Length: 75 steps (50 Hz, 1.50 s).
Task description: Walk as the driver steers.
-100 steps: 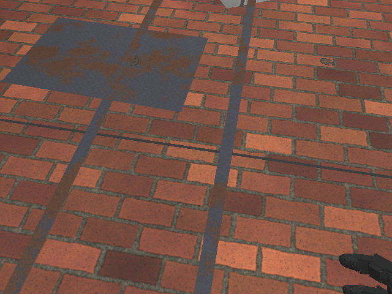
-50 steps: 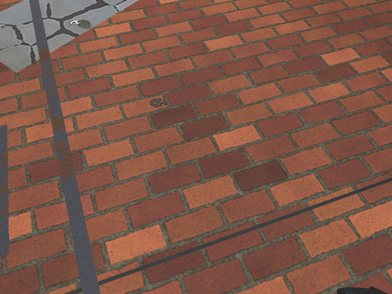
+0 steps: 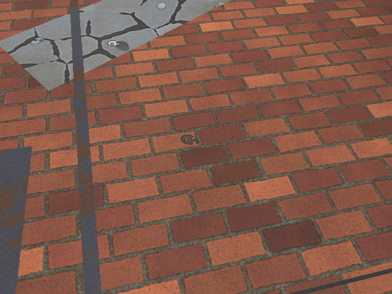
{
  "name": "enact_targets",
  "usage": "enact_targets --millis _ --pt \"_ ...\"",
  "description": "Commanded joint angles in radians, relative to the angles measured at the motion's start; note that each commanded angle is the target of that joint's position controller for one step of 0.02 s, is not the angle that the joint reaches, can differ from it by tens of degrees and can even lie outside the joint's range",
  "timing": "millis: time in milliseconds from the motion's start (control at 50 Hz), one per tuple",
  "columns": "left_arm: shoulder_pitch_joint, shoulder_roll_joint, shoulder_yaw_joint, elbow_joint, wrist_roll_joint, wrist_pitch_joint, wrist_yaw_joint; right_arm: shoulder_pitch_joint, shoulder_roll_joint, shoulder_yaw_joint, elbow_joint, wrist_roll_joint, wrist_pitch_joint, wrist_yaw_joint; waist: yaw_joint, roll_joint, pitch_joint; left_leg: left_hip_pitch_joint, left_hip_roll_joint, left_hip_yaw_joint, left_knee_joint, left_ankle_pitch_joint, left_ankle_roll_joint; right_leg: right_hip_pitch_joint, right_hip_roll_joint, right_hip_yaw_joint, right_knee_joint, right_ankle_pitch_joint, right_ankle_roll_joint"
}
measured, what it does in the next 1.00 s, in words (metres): walks ahead, turning left: right foot, then left foot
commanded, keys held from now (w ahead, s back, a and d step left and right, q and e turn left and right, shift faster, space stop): w+q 0.52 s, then q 0.40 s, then no key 0.08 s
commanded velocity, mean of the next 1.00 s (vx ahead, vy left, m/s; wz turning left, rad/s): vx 0.34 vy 0.00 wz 0.56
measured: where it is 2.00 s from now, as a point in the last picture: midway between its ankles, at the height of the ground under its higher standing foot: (140, 244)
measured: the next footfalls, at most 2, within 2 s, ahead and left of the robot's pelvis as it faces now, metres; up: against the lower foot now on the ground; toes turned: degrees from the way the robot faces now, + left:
right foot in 0.36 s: +0.40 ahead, -0.10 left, +0.00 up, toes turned +16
left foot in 0.82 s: +0.52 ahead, +0.22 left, +0.00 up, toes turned +32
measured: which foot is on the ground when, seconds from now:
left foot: down 0.00-0.38, up 0.40-0.80, down 0.82-1.00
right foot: up 0.00-0.34, down 0.36-0.82, up 0.84-1.00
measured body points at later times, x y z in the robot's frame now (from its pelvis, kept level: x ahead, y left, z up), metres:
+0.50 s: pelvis +0.28 -0.02 +0.00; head +0.31 -0.01 +0.45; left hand +0.36 +0.28 -0.10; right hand +0.41 -0.28 -0.12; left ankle +0.15 +0.08 -0.64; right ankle +0.36 -0.11 -0.73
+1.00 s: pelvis +0.45 +0.09 +0.00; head +0.49 +0.14 +0.44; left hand +0.43 +0.41 -0.12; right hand +0.74 -0.05 -0.08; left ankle +0.49 +0.20 -0.73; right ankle +0.50 -0.06 -0.65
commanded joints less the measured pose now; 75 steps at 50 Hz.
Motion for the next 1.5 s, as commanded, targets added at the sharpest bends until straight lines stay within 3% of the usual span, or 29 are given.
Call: enact_targets --millis 20,160,260,320,340,360,380,400,420,460,520,580,720,760,800,820,840,860,880,920,980,1040,1180,1240,1260,1280,1320,1420,1500 --pt "-0.079 0.119 0.029 -0.096 0.024 -0.036 -0.001 0.006 -0.122 -0.012 -0.074 -0.010 -0.018 -0.010 -0.004 0.083 0.003 0.212 0.254 -0.428 -0.380 0.008 0.164 -0.305 -0.075 0.059 -0.085 0.141 -0.018" --pt "-0.303 0.040 0.004 -0.181 0.023 -0.021 -0.015 0.111 -0.163 -0.024 -0.075 0.001 -0.001 -0.056 -0.048 0.114 0.040 0.082 0.165 -0.258 -0.386 0.202 0.126 -0.199 0.021 -0.001 -0.557 0.459 0.062" --pt "-0.386 0.072 0.002 -0.231 0.010 -0.032 -0.034 0.169 -0.158 -0.032 -0.067 0.016 0.011 -0.062 -0.063 0.118 0.038 0.156 0.208 -0.343 -0.311 0.195 0.107 -0.140 0.037 0.041 -0.685 0.491 0.050" --pt "-0.312 0.116 0.015 -0.221 0.010 -0.045 -0.035 0.159 -0.169 -0.044 -0.083 0.008 0.024 -0.069 -0.016 0.151 0.002 0.228 0.232 -0.390 -0.201 0.368 0.087 -0.044 0.045 0.033 -0.706 0.364 0.012" --pt "-0.204 0.145 0.030 -0.194 0.014 -0.049 -0.030 0.147 -0.158 -0.041 -0.097 0.004 0.026 -0.066 0.037 0.152 -0.067 0.224 0.189 -0.372 -0.093 0.501 0.066 0.106 0.057 0.012 -0.733 0.348 -0.018" --pt "-0.041 0.184 0.045 -0.170 0.026 -0.052 -0.023 0.122 -0.129 -0.027 -0.125 -0.008 0.027 -0.058 0.117 0.132 -0.213 0.130 0.130 -0.338 0.127 0.476 0.037 0.373 -0.033 0.083 -0.688 0.323 -0.076" --pt "0.108 0.267 0.066 -0.154 0.042 -0.044 -0.015 0.219 -0.046 -0.004 -0.151 -0.009 0.019 -0.053 0.111 -0.073 -0.400 -0.174 -0.003 -0.228 0.481 0.149 -0.033 0.771 -0.271 0.419 -0.686 0.181 -0.198" --pt "0.122 0.228 0.055 -0.132 0.030 -0.033 -0.025 0.285 -0.042 0.008 -0.162 0.020 0.011 -0.051 0.074 -0.327 -0.465 -0.398 -0.025 -0.198 0.701 -0.315 -0.052 0.866 -0.400 0.774 -0.826 -0.028 -0.275" --pt "0.056 0.132 0.030 -0.154 0.019 -0.028 -0.025 0.219 -0.154 -0.019 -0.155 0.035 0.012 -0.052 0.089 -0.176 -0.295 -0.476 0.052 -0.211 0.776 -0.247 -0.050 0.725 -0.361 0.669 -0.862 -0.144 -0.227" --pt "-0.047 0.084 0.014 -0.155 0.027 -0.015 -0.020 0.083 -0.159 -0.026 -0.189 0.016 0.016 -0.053 0.064 -0.031 -0.084 -0.444 0.127 -0.147 0.718 -0.101 -0.054 0.425 -0.274 0.382 -0.907 0.071 -0.172" --pt "-0.080 0.068 0.011 -0.134 0.036 -0.022 -0.021 0.094 -0.093 -0.024 -0.206 0.016 0.036 -0.042 0.015 -0.071 -0.031 -0.362 0.187 -0.127 0.634 -0.040 -0.055 0.257 -0.218 0.193 -0.986 0.214 -0.168" --pt "-0.102 0.111 0.024 -0.118 0.034 -0.029 -0.019 0.045 -0.073 -0.018 -0.256 0.003 0.051 -0.043 -0.005 -0.038 0.010 -0.385 0.188 -0.104 0.511 0.011 -0.088 0.211 -0.231 0.051 -0.995 0.581 -0.202" --pt "-0.080 0.172 0.037 -0.104 0.006 0.019 0.006 -0.086 -0.079 -0.016 -0.337 -0.003 0.050 0.009 0.033 -0.045 -0.047 -0.236 0.126 -0.002 0.113 0.296 -0.066 0.296 -0.196 -0.165 -0.887 0.732 -0.135" --pt "-0.081 0.195 0.045 -0.104 -0.010 0.034 0.009 -0.081 -0.112 -0.031 -0.357 -0.010 0.057 0.019 0.015 -0.054 -0.058 -0.204 0.099 0.018 0.072 0.208 -0.035 0.343 -0.220 -0.167 -0.797 0.784 -0.115" --pt "-0.091 0.193 0.047 -0.112 -0.021 0.049 0.013 0.053 -0.167 -0.063 -0.332 -0.014 0.057 0.016 -0.061 -0.027 -0.119 -0.023 0.031 0.054 -0.036 0.229 0.015 0.329 -0.182 -0.200 -0.559 0.836 -0.070" --pt "-0.036 0.161 0.035 -0.111 0.002 0.049 0.008 0.145 -0.236 -0.091 -0.313 -0.014 0.058 -0.005 -0.092 0.079 -0.177 0.172 0.056 -0.021 -0.085 0.513 0.060 0.209 -0.113 -0.223 -0.328 0.651 -0.010" --pt "0.036 0.050 -0.002 -0.142 0.073 0.047 -0.003 0.135 -0.333 -0.099 -0.337 -0.020 0.065 -0.030 -0.002 0.351 -0.249 0.435 0.312 -0.376 0.005 1.022 0.194 -0.122 0.025 -0.219 0.024 -0.227 0.061" --pt "0.082 0.095 -0.009 -0.150 0.048 0.040 -0.016 0.112 -0.318 -0.084 -0.391 -0.035 0.054 -0.019 -0.015 0.304 -0.475 0.553 0.459 -0.711 -0.089 0.836 0.377 -0.247 0.101 0.013 0.252 -0.368 0.074" --pt "-0.011 0.166 0.009 -0.157 0.014 0.044 -0.020 0.072 -0.255 -0.072 -0.407 -0.028 0.050 -0.010 -0.056 0.151 -0.424 0.490 0.399 -0.617 -0.139 0.668 0.330 -0.295 0.053 0.073 0.264 -0.255 0.058" --pt "-0.081 0.144 0.005 -0.169 0.023 0.059 -0.001 -0.011 -0.198 -0.055 -0.400 -0.002 0.054 -0.019 -0.014 0.044 -0.234 0.263 0.301 -0.461 -0.173 0.453 0.221 -0.303 -0.008 0.065 0.132 -0.108 0.052" --pt "-0.043 0.139 0.006 -0.159 0.028 0.088 0.008 -0.072 -0.177 -0.043 -0.414 -0.031 0.064 -0.035 0.042 0.096 -0.187 0.037 0.249 -0.357 -0.211 0.483 0.194 -0.141 -0.010 0.033 -0.009 -0.045 0.061" --pt "-0.043 0.099 -0.008 -0.155 0.032 0.096 0.017 -0.059 -0.186 -0.046 -0.400 -0.030 0.065 -0.048 0.033 0.108 -0.210 0.012 0.233 -0.308 -0.207 0.499 0.192 -0.087 -0.004 0.022 -0.150 -0.008 0.083" --pt "-0.093 0.090 -0.011 -0.172 0.026 0.103 0.012 -0.070 -0.147 -0.024 -0.368 -0.034 0.083 -0.045 -0.004 0.166 -0.140 -0.051 0.211 -0.338 -0.224 0.063 0.148 0.028 0.002 0.007 -0.414 0.058 0.066" --pt "-0.045 0.076 -0.014 -0.161 0.045 0.088 -0.005 -0.032 -0.091 0.001 -0.335 -0.029 0.083 -0.042 0.027 0.128 -0.122 -0.095 0.152 -0.308 -0.159 -0.014 0.056 0.207 -0.007 0.002 -0.704 0.238 0.013" --pt "-0.036 0.137 -0.005 -0.173 0.064 0.084 -0.004 0.001 -0.067 0.008 -0.328 -0.041 0.078 -0.042 0.001 0.021 -0.116 -0.132 0.083 -0.242 -0.051 -0.080 -0.005 0.239 -0.139 0.138 -0.759 0.330 -0.035" --pt "-0.097 0.168 0.000 -0.166 0.065 0.086 -0.004 0.053 -0.055 0.006 -0.333 -0.038 0.071 -0.038 -0.078 -0.158 -0.090 -0.106 -0.001 -0.118 -0.019 -0.110 -0.051 0.142 -0.216 0.219 -0.785 0.306 -0.120" --pt "-0.138 0.082 -0.020 -0.177 0.058 0.076 -0.009 -0.049 -0.102 -0.006 -0.336 -0.045 0.072 -0.042 -0.031 -0.140 -0.060 0.025 0.031 -0.116 -0.042 0.026 -0.072 0.036 -0.145 0.184 -0.817 0.067 -0.086" --pt "-0.068 0.086 -0.025 -0.156 0.042 0.059 -0.005 -0.045 -0.082 -0.006 -0.310 -0.038 0.087 -0.046 0.000 -0.050 -0.023 0.041 0.052 -0.153 -0.071 0.099 -0.042 0.053 -0.061 0.079 -0.768 0.052 -0.022" --pt "0.008 0.129 -0.011 -0.142 0.025 0.071 0.007 -0.031 -0.065 -0.007 -0.288 -0.021 0.068 -0.047 0.037 -0.072 0.006 -0.098 -0.013 -0.052 0.047 -0.184 -0.043 0.107 -0.113 0.182 -0.834 -0.300 -0.108"
Keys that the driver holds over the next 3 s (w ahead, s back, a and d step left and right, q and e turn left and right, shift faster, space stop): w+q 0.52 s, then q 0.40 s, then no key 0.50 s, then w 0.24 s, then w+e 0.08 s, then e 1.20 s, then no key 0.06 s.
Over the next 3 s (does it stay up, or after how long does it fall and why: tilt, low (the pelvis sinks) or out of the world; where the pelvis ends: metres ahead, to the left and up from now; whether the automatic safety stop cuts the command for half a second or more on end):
stays up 0.74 0.23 0.00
